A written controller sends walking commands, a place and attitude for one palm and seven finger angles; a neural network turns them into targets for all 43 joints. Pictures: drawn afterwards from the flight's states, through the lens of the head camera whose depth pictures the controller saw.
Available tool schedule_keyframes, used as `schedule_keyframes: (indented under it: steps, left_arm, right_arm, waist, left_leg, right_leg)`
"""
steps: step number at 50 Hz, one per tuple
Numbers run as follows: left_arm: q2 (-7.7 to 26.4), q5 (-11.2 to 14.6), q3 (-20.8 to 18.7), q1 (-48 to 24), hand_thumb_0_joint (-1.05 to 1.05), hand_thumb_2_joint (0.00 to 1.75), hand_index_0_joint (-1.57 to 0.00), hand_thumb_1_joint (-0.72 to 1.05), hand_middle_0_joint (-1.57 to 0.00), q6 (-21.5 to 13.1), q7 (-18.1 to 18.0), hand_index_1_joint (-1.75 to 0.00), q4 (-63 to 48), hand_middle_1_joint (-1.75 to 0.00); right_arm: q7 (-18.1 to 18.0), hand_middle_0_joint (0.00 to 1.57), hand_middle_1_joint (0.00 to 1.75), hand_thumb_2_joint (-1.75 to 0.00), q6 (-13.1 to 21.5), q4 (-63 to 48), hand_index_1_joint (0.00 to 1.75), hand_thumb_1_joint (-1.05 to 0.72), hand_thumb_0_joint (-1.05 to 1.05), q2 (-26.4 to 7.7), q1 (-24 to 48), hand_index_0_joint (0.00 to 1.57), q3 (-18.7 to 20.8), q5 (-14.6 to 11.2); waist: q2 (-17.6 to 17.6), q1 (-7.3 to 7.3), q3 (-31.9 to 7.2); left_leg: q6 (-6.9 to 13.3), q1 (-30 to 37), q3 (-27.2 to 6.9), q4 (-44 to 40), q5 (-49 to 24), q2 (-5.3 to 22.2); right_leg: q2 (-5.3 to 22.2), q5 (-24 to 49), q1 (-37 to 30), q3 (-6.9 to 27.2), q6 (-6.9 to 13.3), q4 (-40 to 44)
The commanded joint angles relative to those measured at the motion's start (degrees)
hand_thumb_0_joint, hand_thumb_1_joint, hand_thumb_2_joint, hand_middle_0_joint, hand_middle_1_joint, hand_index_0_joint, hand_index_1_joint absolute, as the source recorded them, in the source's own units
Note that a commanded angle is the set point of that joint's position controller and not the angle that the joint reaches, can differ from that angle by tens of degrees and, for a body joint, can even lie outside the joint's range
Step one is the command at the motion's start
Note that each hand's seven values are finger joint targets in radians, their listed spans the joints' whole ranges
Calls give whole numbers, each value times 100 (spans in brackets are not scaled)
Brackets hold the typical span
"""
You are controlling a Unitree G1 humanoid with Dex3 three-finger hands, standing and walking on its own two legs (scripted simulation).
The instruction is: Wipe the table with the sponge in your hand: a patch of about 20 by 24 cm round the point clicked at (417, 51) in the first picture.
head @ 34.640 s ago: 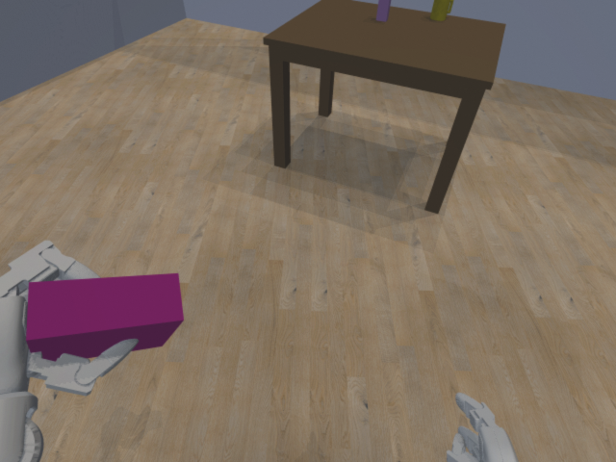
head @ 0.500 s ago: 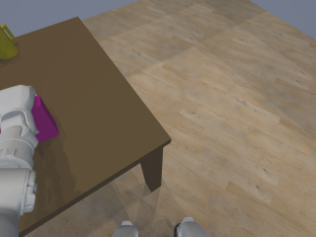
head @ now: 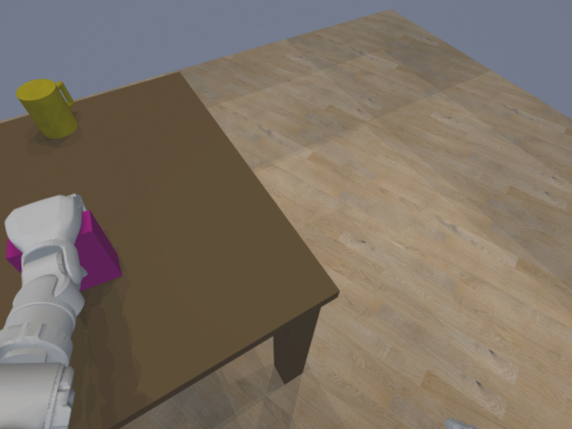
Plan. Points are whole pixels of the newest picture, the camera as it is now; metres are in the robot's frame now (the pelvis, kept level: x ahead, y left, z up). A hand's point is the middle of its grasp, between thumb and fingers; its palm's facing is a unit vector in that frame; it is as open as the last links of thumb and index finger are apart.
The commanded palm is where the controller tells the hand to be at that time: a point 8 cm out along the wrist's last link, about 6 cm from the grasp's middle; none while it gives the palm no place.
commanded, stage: slide back across to the first lane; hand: left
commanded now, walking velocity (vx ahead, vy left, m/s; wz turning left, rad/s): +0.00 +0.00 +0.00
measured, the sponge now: (75, 264) +0.36 +0.35 -0.03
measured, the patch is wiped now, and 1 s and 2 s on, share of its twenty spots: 1.00 1.00 1.00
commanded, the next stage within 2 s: wipe back along the first lane in 0.24 s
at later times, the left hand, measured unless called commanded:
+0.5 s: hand (46, 256) +0.35 +0.37 +0.01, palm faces -0.09 +0.00 -1.00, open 9.3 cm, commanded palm +0.31 +0.36 +0.04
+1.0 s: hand (47, 285) +0.30 +0.35 +0.01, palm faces -0.05 +0.00 -1.00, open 9.3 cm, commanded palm +0.26 +0.33 +0.03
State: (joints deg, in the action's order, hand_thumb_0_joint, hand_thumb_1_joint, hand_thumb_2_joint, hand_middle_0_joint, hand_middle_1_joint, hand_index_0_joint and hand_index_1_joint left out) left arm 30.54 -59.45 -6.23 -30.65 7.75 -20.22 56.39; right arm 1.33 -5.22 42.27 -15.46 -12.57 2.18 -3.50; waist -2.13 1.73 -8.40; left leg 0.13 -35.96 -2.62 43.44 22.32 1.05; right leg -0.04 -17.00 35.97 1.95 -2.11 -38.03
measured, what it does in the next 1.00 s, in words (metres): stands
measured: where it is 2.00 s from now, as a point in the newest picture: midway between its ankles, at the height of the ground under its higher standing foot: outside the picture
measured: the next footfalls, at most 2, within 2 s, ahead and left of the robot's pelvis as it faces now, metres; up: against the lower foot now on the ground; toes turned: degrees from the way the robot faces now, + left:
none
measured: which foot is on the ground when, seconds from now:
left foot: down 0.00-1.00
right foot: down 0.00-1.00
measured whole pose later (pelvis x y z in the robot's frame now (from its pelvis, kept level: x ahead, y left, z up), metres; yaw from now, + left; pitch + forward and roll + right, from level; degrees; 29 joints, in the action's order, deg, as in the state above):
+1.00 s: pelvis +0.02 +0.00 +0.01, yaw +2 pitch +11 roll -2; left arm 26.0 -56.0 -0.9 -9.8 16.1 -18.6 30.9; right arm 0.2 -6.8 39.4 -15.1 -8.6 1.9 -3.5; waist -3.5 -1.8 -8.1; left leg 0.3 -29.3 -4.2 41.6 23.5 0.4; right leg 0.8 -18.7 28.4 0.1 -2.0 -35.9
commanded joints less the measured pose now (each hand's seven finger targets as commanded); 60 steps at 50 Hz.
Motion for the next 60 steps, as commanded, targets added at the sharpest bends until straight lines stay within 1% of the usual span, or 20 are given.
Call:
schedule_keyframes:
  steps: [1,2,5,11,17,20,23,24,28,31,36,38,41,43,47,48,49,51,54,60]
  left_arm:
    - [1891,-181,-379,-373,0,130,-120,10,-120,332,24,-160,-390,-160]
    - [1859,-209,-323,-404,0,130,-120,10,-120,344,49,-160,-428,-160]
    - [1955,-142,-507,-12,0,130,-120,10,-120,322,112,-160,-654,-160]
    - [1579,-72,-227,9,0,130,-120,10,-120,264,223,-160,-1070,-160]
    - [1651,-52,-278,4,0,130,-120,10,-120,195,258,-160,-1243,-160]
    - [1492,-22,-262,442,0,130,-120,10,-120,194,271,-160,-1284,-160]
    - [1084,120,-119,873,0,130,-120,10,-120,207,282,-160,-1682,-160]
    - [1077,150,-147,1199,0,130,-120,10,-120,257,268,-160,-1654,-160]
    - [889,317,-41,1254,0,130,-120,10,-120,424,301,-160,-1736,-160]
    - [740,252,177,1391,0,130,-120,10,-120,564,347,-160,-1731,-160]
    - [409,272,414,1610,0,130,-120,10,-120,607,413,-160,-1974,-160]
    - [301,331,402,1882,0,130,-120,10,-120,611,433,-160,-2108,-160]
    - [225,315,512,1892,0,130,-120,10,-120,670,412,-160,-2211,-160]
    - [194,361,462,2021,0,130,-120,10,-120,701,410,-160,-2418,-160]
    - [209,317,512,2112,0,130,-120,10,-120,837,400,-160,-2508,-160]
    - [80,374,567,2122,0,130,-120,10,-120,851,423,-160,-2697,-160]
    - [47,341,658,2064,0,130,-120,10,-120,876,418,-160,-2687,-160]
    - [95,303,598,2275,0,130,-120,10,-120,907,422,-160,-2707,-160]
    - [-229,365,822,2476,0,130,-120,10,-120,925,444,-160,-3003,-160]
    - [-210,376,754,2838,0,130,-120,10,-120,1005,435,-160,-3239,-160]
  right_arm:
    - [-20,20,30,-90,85,-542,30,-90,0,-952,-67,20,304,17]
    - [-24,20,30,-90,63,-548,30,-90,0,-951,-38,20,299,17]
    - [-27,20,30,-90,36,-594,30,-90,0,-960,-11,20,312,35]
    - [-51,20,30,-90,30,-616,30,-90,0,-939,35,20,343,39]
    - [-85,20,30,-90,10,-588,30,-90,0,-951,58,20,331,55]
    - [-77,20,30,-90,16,-593,30,-90,0,-933,59,20,346,61]
    - [-53,20,30,-90,41,-707,30,-90,0,-885,226,20,364,45]
    - [-35,20,30,-90,27,-690,30,-90,0,-906,192,20,373,56]
    - [-55,20,30,-90,34,-721,30,-90,0,-924,368,20,332,18]
    - [-62,20,30,-90,15,-745,30,-90,0,-923,385,20,310,14]
    - [-84,20,30,-90,28,-821,30,-90,0,-886,478,20,299,21]
    - [-95,20,30,-90,44,-891,30,-90,0,-857,593,20,293,0]
    - [-108,20,30,-90,30,-900,30,-90,0,-857,598,20,277,18]
    - [-113,20,30,-90,51,-977,30,-90,0,-829,733,20,266,-4]
    - [-146,20,30,-90,28,-980,30,-90,0,-835,756,20,239,6]
    - [-155,20,30,-90,49,-1037,30,-90,0,-803,874,20,230,-14]
    - [-160,20,30,-90,39,-998,30,-90,0,-805,824,20,225,-3]
    - [-161,20,30,-90,48,-1012,30,-90,0,-800,838,20,228,5]
    - [-159,20,30,-90,73,-1080,30,-90,0,-754,930,20,215,4]
    - [-174,20,30,-90,98,-1109,30,-90,0,-743,1010,20,199,6]
  waist:
    - [5,-306,-1350]
    - [3,-259,-1262]
    - [1,-357,-1381]
    - [-40,-221,-1340]
    - [-108,-218,-1346]
    - [-110,-282,-1455]
    - [-10,-334,-1569]
    - [18,-344,-1493]
    - [290,-268,-1111]
    - [200,-279,-945]
    - [254,-281,-961]
    - [250,-357,-981]
    - [362,-302,-877]
    - [264,-390,-922]
    - [403,-339,-745]
    - [243,-404,-815]
    - [199,-335,-717]
    - [302,-389,-771]
    - [260,-396,-818]
    - [380,-440,-726]
  left_leg:
    - [191,722,128,-625,-2125,-215]
    - [185,725,121,-629,-2132,-207]
    - [177,849,98,-611,-2492,-202]
    - [184,1061,89,-589,-2671,-169]
    - [185,1096,82,-592,-2704,-187]
    - [177,1151,65,-562,-2933,-170]
    - [182,1245,58,-548,-3291,-116]
    - [172,1227,37,-509,-3261,-115]
    - [189,993,63,-648,-2646,-136]
    - [184,978,47,-689,-2376,-178]
    - [186,1040,42,-662,-2329,-173]
    - [178,1053,30,-691,-2390,-161]
    - [175,1019,15,-674,-2191,-178]
    - [172,1070,3,-710,-2291,-167]
    - [165,1028,-2,-722,-2084,-205]
    - [164,1100,-3,-771,-2149,-200]
    - [156,1152,-17,-743,-2127,-200]
    - [162,1146,1,-728,-2128,-223]
    - [157,1252,-20,-723,-2198,-216]
    - [149,1248,-6,-747,-2252,-221]
  right_leg:
    - [-257,1736,-1390,-513,542,293]
    - [-255,1762,-1365,-520,543,305]
    - [-249,2047,-1552,-511,551,287]
    - [-251,2150,-1507,-548,541,362]
    - [-240,2238,-1587,-543,559,377]
    - [-241,2343,-1648,-556,566,337]
    - [-229,2610,-1775,-539,560,341]
    - [-229,2589,-1773,-568,551,315]
    - [-227,2295,-1715,-582,540,416]
    - [-237,1945,-1584,-632,557,420]
    - [-237,1926,-1554,-634,572,416]
    - [-230,1938,-1597,-612,586,422]
    - [-238,1801,-1520,-656,570,401]
    - [-227,1836,-1599,-631,595,413]
    - [-226,1748,-1592,-659,579,431]
    - [-219,1735,-1631,-625,593,457]
    - [-218,1678,-1553,-661,593,429]
    - [-223,1756,-1631,-650,596,442]
    - [-226,1770,-1657,-660,598,420]
    - [-216,1913,-1756,-660,589,414]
